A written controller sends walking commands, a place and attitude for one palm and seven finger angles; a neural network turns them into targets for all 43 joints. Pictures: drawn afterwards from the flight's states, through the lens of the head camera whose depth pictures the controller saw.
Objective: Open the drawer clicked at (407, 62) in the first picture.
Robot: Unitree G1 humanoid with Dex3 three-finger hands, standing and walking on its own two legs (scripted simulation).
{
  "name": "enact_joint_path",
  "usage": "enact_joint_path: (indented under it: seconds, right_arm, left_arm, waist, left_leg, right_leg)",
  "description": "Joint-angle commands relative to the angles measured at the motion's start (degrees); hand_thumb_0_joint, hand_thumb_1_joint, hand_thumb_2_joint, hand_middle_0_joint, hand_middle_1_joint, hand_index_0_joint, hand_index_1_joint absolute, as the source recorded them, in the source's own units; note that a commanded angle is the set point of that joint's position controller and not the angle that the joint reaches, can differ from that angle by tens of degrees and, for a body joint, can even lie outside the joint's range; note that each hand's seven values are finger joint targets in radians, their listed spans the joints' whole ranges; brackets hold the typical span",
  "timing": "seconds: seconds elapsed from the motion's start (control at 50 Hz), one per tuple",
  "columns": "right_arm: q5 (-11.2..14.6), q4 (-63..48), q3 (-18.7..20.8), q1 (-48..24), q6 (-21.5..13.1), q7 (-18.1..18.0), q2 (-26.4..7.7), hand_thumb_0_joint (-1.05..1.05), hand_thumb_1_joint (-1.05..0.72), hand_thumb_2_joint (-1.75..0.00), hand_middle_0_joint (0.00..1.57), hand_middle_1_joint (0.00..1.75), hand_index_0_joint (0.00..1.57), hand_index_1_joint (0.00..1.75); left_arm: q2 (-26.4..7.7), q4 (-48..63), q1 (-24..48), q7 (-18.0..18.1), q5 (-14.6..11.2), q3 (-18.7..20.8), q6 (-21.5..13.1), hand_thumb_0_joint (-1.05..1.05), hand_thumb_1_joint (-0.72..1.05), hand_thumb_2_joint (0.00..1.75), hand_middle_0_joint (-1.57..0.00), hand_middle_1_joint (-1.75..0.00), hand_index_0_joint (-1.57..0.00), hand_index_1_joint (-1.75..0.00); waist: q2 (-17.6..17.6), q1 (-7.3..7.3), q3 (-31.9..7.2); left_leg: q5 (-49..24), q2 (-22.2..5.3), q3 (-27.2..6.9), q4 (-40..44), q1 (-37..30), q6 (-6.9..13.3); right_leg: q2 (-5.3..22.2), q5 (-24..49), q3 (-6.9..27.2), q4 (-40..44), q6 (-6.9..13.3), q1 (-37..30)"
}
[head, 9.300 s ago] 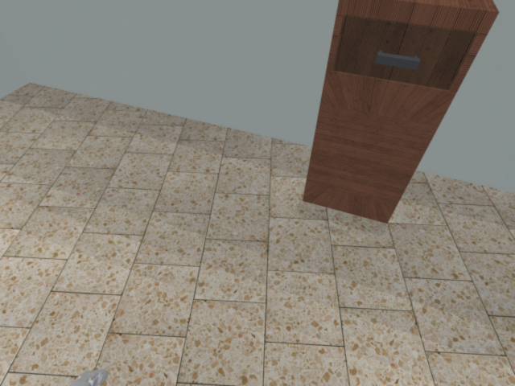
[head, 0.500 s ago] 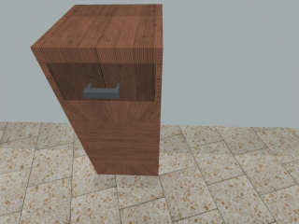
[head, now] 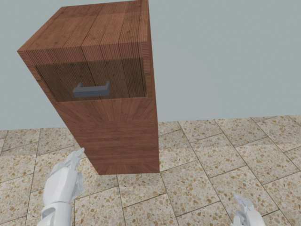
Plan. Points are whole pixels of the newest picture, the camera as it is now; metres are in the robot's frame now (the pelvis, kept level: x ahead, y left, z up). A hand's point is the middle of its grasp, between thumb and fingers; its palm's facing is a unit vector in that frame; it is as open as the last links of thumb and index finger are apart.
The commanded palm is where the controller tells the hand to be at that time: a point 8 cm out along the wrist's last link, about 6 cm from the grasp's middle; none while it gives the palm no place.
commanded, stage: raise the hand with hooked fingers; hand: left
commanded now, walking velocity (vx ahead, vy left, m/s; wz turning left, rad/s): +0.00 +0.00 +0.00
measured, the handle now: (92, 87) +0.57 +0.25 +0.06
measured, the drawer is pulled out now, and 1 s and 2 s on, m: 0.00 0.00 0.00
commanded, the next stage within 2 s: move the hooked fingers above the handle in 1.64 s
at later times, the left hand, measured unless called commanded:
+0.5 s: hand (68, 171) +0.25 +0.23 +0.05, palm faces +0.15 -0.05 -0.99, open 10.6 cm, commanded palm +0.20 +0.23 +0.09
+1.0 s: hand (46, 142) +0.28 +0.26 +0.13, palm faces +0.16 -0.05 -0.99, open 13.4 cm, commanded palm +0.25 +0.26 +0.18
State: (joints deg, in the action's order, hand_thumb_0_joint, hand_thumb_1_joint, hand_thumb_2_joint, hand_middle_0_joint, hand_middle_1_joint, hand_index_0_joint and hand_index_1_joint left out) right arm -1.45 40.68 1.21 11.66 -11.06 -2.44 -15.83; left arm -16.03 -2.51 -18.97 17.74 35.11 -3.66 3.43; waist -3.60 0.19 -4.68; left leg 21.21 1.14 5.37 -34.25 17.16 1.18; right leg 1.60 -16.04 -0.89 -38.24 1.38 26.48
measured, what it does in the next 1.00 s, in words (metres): stands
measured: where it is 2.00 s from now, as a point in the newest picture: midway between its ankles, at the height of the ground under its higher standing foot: outside the picture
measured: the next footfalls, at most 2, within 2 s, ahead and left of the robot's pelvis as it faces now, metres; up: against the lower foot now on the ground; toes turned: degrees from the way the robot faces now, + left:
none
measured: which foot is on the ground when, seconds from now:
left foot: down 0.00-1.00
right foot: down 0.00-1.00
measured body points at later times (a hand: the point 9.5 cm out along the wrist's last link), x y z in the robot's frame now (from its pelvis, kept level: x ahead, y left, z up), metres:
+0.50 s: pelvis +0.00 -0.02 -0.01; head +0.02 -0.07 +0.44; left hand +0.23 +0.23 +0.11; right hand +0.23 -0.20 -0.11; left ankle -0.04 +0.11 -0.72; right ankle +0.04 -0.10 -0.72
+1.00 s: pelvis +0.00 +0.01 +0.01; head +0.01 -0.02 +0.46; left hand +0.27 +0.26 +0.18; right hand +0.24 -0.19 -0.08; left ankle -0.04 +0.11 -0.72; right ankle +0.04 -0.10 -0.72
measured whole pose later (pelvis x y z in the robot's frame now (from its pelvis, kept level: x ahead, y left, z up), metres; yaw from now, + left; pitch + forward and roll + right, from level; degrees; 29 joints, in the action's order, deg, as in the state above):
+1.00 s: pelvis +0.00 +0.01 +0.01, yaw +2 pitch +0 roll +0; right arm 0.2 35.3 0.0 4.3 5.6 -1.4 -14.5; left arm -27.0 3.2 2.1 5.5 53.5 -3.9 5.7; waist -5.2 5.8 -0.4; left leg 17.5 1.9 2.7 -26.3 8.5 2.1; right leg 2.1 -12.1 -3.1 -28.2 0.2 15.7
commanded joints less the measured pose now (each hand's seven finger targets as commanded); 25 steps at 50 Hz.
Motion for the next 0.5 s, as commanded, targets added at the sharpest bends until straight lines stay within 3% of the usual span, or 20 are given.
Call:
enact_joint_path:
  seconds: [0.0, 0.02, 0.06, 0.08, 0.14, 0.16, 0.18, 0.22, 0.26, 0.3, 0.36, 0.42, 0.48]
  right_arm:
    - [-0.7, -17.1, 2.2, -11.4, 6.1, 4.1, -5.6, 0.00, -0.90, -0.90, 0.20, 0.30, 0.20, 0.30]
    - [-0.4, -18.3, 2.0, -13.0, 8.0, 4.6, -5.2, 0.00, -0.90, -0.90, 0.20, 0.30, 0.20, 0.30]
    - [-0.5, -20.2, 1.6, -14.7, 10.4, 5.4, -4.4, 0.00, -0.90, -0.90, 0.20, 0.30, 0.20, 0.30]
    - [-0.3, -20.1, 1.5, -14.8, 11.4, 5.4, -4.0, 0.00, -0.90, -0.90, 0.20, 0.30, 0.20, 0.30]
    - [-1.5, -20.1, 1.7, -14.2, 13.1, 4.7, -2.7, 0.00, -0.90, -0.90, 0.20, 0.30, 0.20, 0.30]
    - [-2.3, -19.7, 1.9, -13.3, 13.3, 4.3, -2.6, 0.00, -0.90, -0.90, 0.20, 0.30, 0.20, 0.30]
    - [-3.0, -19.2, 2.0, -13.0, 13.4, 3.8, -2.4, 0.00, -0.90, -0.90, 0.20, 0.30, 0.20, 0.30]
    - [-3.1, -18.3, 2.2, -12.9, 12.8, 2.7, -1.7, 0.00, -0.90, -0.90, 0.20, 0.30, 0.20, 0.30]
    - [-3.1, -17.5, 2.3, -12.5, 12.1, 2.1, -2.0, 0.00, -0.90, -0.90, 0.20, 0.30, 0.20, 0.30]
    - [-3.2, -16.7, 2.2, -12.5, 11.5, 1.9, -2.3, 0.00, -0.90, -0.90, 0.20, 0.30, 0.20, 0.30]
    - [-2.8, -16.4, 1.4, -13.9, 11.9, 1.7, -2.3, 0.00, -0.90, -0.90, 0.20, 0.30, 0.20, 0.30]
    - [-1.0, -17.0, 0.6, -15.1, 13.6, 1.4, -2.4, 0.00, -0.90, -0.90, 0.20, 0.30, 0.20, 0.30]
    - [0.4, -18.2, -0.6, -16.9, 14.4, 1.2, -2.9, 0.00, -0.90, -0.90, 0.20, 0.30, 0.20, 0.30]
  left_arm:
    - [-2.8, 3.3, -21.7, 2.5, 16.9, 0.7, -2.4, 0.00, 0.57, 0.76, -0.22, -0.51, -0.22, -0.51]
    - [-5.1, 5.1, -19.7, 3.1, 19.5, 3.0, -3.4, 0.00, 0.55, 0.75, -0.22, -0.53, -0.22, -0.53]
    - [-7.6, 9.8, -16.3, 4.6, 23.3, 4.7, -4.5, 0.00, 0.50, 0.73, -0.23, -0.55, -0.23, -0.55]
    - [-10.0, 11.3, -13.7, 5.7, 24.8, 6.8, -4.8, 0.00, 0.48, 0.72, -0.23, -0.57, -0.23, -0.57]
    - [-12.2, 16.4, -1.7, 9.2, 29.1, 7.6, -5.1, 0.00, 0.41, 0.69, -0.24, -0.62, -0.24, -0.62]
    - [-14.1, 18.1, 3.6, 10.4, 30.2, 8.4, -5.4, 0.00, 0.39, 0.68, -0.24, -0.63, -0.24, -0.63]
    - [-16.6, 21.5, 11.5, 11.4, 31.0, 9.3, -6.1, 0.00, 0.36, 0.67, -0.24, -0.64, -0.24, -0.64]
    - [-16.4, 21.5, 17.5, 12.3, 29.8, 8.3, -8.8, 0.00, 0.32, 0.65, -0.24, -0.68, -0.24, -0.68]
    - [-16.5, 22.0, 19.3, 11.6, 27.2, 7.6, -11.1, 0.00, 0.27, 0.63, -0.25, -0.70, -0.25, -0.70]
    - [-15.4, 21.4, 19.8, 10.7, 25.0, 6.1, -11.2, 0.00, 0.22, 0.61, -0.25, -0.74, -0.25, -0.74]
    - [-14.9, 16.0, 15.8, 7.9, 23.4, 6.1, -6.9, 0.00, 0.15, 0.58, -0.25, -0.78, -0.25, -0.78]
    - [-15.3, 10.9, 9.0, 2.7, 21.8, 6.6, -0.1, 0.00, 0.08, 0.55, -0.26, -0.82, -0.26, -0.82]
    - [-17.1, 11.2, 7.0, -2.8, 20.0, 7.5, 3.6, 0.00, 0.01, 0.52, -0.26, -0.87, -0.26, -0.87]
  waist:
    - [17.1, 8.04, 2.1]
    - [16.2, 8.69, -0.1]
    - [11.0, 9.31, -3.4]
    - [9.9, 9.54, -3.9]
    - [3.5, 7.52, -7.4]
    - [2.4, 6.54, -10.0]
    - [4.1, 4.69, -10.5]
    - [2.6, 2.83, -11.6]
    - [-0.6, 1.41, -13.2]
    - [-1.4, 0.37, -13.9]
    - [1.6, 1.83, -12.7]
    - [9.2, 4.66, -9.7]
    - [12.0, 6.30, -7.5]
  left_leg:
    - [-8.5, 1.9, -3.6, 2.9, 13.5, -1.0]
    - [-8.5, 2.1, -3.1, 2.5, 14.1, -1.0]
    - [-9.4, 2.5, -2.9, 1.7, 13.8, -0.7]
    - [-8.0, 2.8, -2.8, 1.3, 14.3, -0.6]
    - [-6.8, 3.6, -2.6, -1.1, 11.7, 0.3]
    - [-7.5, 3.8, -3.1, -2.9, 9.7, 0.5]
    - [-6.0, 3.9, -4.1, -4.9, 8.2, 0.9]
    - [-5.7, 3.9, -4.3, -7.8, 4.4, 1.4]
    - [-6.7, 3.6, -4.8, -8.8, 1.9, 1.5]
    - [-8.1, 3.3, -5.4, -8.5, 1.8, 1.5]
    - [-10.6, 2.7, -5.2, -5.3, 5.5, 1.4]
    - [-10.9, 2.0, -4.4, -0.4, 9.7, 0.7]
    - [-11.0, 1.3, -3.6, 3.4, 9.8, 0.7]
  right_leg:
    - [-1.9, -4.0, 6.5, 7.2, 3.1, -7.2]
    - [-1.8, -2.6, 7.0, 5.9, 3.2, -8.7]
    - [-1.6, 1.2, 8.3, 4.2, 3.4, -10.9]
    - [-1.7, -0.2, 9.0, 4.3, 3.2, -11.2]
    - [-1.9, 0.1, 11.6, 4.5, 2.9, -8.5]
    - [-1.7, 0.4, 12.8, 4.1, 2.9, -6.8]
    - [-1.4, -3.1, 14.7, 5.0, 2.6, -3.8]
    - [-0.4, -5.2, 15.3, 6.2, 2.3, -1.5]
    - [-0.7, -2.7, 13.2, 5.2, 2.2, 0.0]
    - [-1.0, 1.0, 10.9, 4.1, 1.8, -0.2]
    - [-0.9, 7.8, 7.1, 4.0, 0.7, -7.0]
    - [-0.5, 9.6, 7.7, 6.3, 0.2, -14.3]
    - [-0.1, 9.0, 7.5, 7.6, -0.1, -18.9]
